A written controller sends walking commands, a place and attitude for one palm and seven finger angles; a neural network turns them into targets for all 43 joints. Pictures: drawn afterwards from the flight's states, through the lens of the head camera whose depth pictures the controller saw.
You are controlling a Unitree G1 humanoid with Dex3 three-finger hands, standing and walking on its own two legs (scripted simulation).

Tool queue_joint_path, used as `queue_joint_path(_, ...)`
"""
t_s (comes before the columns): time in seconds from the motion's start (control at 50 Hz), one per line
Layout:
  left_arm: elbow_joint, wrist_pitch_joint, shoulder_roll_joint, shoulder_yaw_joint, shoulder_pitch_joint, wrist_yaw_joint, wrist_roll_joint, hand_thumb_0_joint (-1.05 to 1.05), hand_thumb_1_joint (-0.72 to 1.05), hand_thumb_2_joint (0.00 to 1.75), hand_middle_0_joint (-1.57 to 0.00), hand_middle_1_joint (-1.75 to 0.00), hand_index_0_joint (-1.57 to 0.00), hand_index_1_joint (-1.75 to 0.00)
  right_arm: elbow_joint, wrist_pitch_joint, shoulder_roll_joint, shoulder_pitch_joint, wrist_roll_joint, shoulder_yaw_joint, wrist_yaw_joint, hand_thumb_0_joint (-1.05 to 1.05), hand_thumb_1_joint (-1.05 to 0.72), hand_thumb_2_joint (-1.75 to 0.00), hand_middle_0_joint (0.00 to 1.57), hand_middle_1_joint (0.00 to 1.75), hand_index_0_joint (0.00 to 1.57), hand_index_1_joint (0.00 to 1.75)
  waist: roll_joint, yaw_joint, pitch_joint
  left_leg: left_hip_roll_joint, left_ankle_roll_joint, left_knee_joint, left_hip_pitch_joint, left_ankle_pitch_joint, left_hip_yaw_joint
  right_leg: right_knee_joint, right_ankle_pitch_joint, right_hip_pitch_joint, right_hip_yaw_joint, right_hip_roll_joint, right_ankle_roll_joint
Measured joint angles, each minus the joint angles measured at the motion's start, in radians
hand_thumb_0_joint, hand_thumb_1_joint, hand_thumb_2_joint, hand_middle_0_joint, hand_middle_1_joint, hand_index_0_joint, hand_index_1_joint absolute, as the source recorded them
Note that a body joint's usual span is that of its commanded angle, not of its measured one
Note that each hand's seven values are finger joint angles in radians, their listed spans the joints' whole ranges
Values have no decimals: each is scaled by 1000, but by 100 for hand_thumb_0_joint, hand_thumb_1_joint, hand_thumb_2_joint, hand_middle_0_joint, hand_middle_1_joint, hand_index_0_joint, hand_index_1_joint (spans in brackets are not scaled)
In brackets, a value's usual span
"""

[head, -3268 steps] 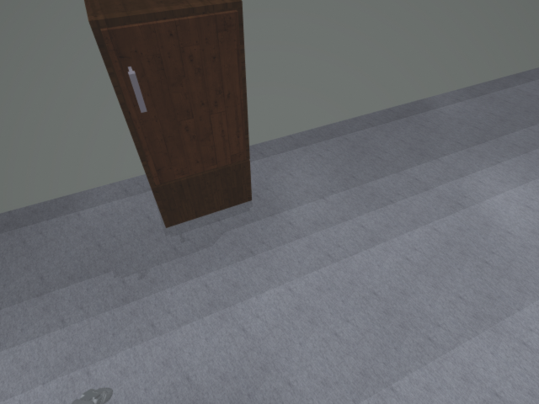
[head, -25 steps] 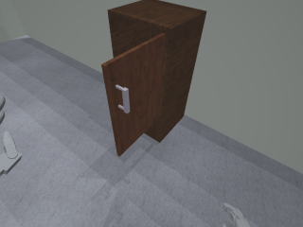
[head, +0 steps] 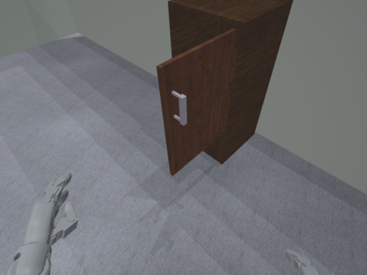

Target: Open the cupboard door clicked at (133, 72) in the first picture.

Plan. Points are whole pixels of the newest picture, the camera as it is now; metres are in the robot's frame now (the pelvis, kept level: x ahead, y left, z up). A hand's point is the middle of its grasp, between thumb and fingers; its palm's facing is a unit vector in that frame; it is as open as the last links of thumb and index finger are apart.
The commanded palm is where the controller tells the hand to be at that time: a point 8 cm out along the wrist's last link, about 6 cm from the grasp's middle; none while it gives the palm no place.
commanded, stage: let the arm hang, fingers relaxed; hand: left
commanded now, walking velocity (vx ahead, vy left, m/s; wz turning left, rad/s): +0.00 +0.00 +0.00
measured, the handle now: (179, 108) +0.67 +0.06 -0.04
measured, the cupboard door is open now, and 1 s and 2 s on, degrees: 90 90 90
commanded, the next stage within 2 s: look to check the result in 1.00 s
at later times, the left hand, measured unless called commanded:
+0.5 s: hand out of the picture -0.03 +0.21 -0.16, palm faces +0.03 -0.97 -0.26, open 7.3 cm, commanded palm none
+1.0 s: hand out of the picture +0.00 +0.18 -0.16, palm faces +0.02 -0.98 -0.19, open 7.3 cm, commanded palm none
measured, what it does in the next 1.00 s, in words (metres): stands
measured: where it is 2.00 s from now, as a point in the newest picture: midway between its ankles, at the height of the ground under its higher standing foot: outside the picture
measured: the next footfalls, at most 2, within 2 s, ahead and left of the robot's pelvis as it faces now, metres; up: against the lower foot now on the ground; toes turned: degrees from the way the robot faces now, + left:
none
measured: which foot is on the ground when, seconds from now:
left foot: down 0.00-1.00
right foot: down 0.00-1.00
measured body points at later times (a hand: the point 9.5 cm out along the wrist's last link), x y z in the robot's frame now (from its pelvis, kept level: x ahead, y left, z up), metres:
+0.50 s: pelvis -0.02 +0.01 +0.01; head -0.01 +0.00 +0.46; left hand -0.03 +0.26 -0.14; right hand -0.05 -0.22 -0.15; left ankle -0.03 +0.12 -0.73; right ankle +0.05 -0.08 -0.73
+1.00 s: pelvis +0.00 +0.01 +0.01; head +0.01 +0.00 +0.46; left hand +0.00 +0.23 -0.15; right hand -0.05 -0.18 -0.15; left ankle -0.03 +0.12 -0.73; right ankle +0.05 -0.08 -0.73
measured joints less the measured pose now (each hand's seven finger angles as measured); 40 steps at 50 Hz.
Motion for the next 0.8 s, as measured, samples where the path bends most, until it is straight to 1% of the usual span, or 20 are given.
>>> queue_joint_path(0.04,222,74,-48,-67,-40,-27,3,0,90,90,-20,-30,-20,-30,21,25,10,-20,-8,14,7,1,-90,-90,20,30,20,29,5,-9,17,-9,2,26,-6,-22,4,30,-9,-10,10,-7,-1)
queue_joint_path(0.06,321,98,-73,-98,-51,-37,3,0,90,90,-20,-30,-20,-30,31,33,18,-27,-9,21,7,1,-90,-90,20,30,20,29,8,-13,30,-6,3,35,-4,-27,5,34,-10,-7,11,-4,-3)
queue_joint_path(0.1,485,119,-118,-154,-55,-52,2,0,90,90,-20,-30,-20,-30,53,51,45,-34,-7,31,6,1,-90,-90,20,30,20,29,3,-20,59,3,-2,45,-1,-29,4,26,-4,4,9,4,-7)
queue_joint_path(0.14,616,121,-157,-195,-47,-60,-2,1,91,90,-20,-30,-20,-30,81,70,77,-28,-2,38,2,1,-90,-90,20,30,20,29,-16,-27,83,7,-3,47,1,-30,-7,5,9,21,-2,10,-13)
queue_joint_path(0.16,665,115,-173,-194,-44,-54,-14,0,92,90,-20,-30,-20,-30,99,79,92,-19,-1,40,0,1,-90,-90,20,30,20,29,-27,-28,93,10,-3,44,2,-21,-17,-11,18,30,-10,14,-15)
queue_joint_path(0.18,694,103,-177,-167,-52,-36,-27,-2,95,90,-21,-30,-21,-30,119,85,109,-7,0,40,-2,1,-90,-90,20,30,20,29,-41,-23,102,13,-6,38,2,-9,-27,-28,28,40,-20,16,-17)
queue_joint_path(0.22,755,94,-153,-154,-73,-28,-25,-5,100,90,-21,-30,-21,-30,169,95,134,17,0,36,-9,0,-91,-90,20,30,20,29,-63,-8,111,16,-9,11,12,11,-36,-72,54,61,-30,20,-16)
queue_joint_path(0.3,866,102,-131,-157,-80,-35,-16,-5,99,90,-21,-30,-21,-30,239,109,117,63,-9,18,-16,0,-94,-90,21,30,20,29,-44,0,99,22,-3,-39,28,39,-38,-164,109,97,-34,32,-4)
queue_joint_path(0.38,952,98,-125,-157,-64,-38,-14,-3,96,90,-21,-30,-20,-30,290,109,97,107,-8,9,-19,0,-93,-90,20,30,20,29,-12,-1,88,14,6,-81,51,60,-29,-207,133,118,-24,28,2)
queue_joint_path(0.46,1014,93,-120,-156,-52,-36,-15,-1,93,90,-20,-30,-20,-30,329,103,99,137,-5,10,-19,0,-92,-90,20,30,20,29,7,-5,82,8,12,-109,69,72,-19,-224,141,128,-14,25,6)
queue_joint_path(0.58,1066,88,-126,-157,-54,-30,-18,0,91,90,-20,-30,-20,-30,368,94,126,163,-4,20,-19,0,-91,-90,20,30,20,29,14,-11,78,6,14,-124,78,76,-9,-228,143,128,-3,25,9)
queue_joint_path(0.8,1088,78,-184,-168,-82,-18,-17,1,92,90,-20,-30,-20,-30,398,83,176,173,-1,30,-25,0,-91,-90,20,30,20,29,6,-19,68,9,14,-126,90,63,0,-215,126,130,6,29,10)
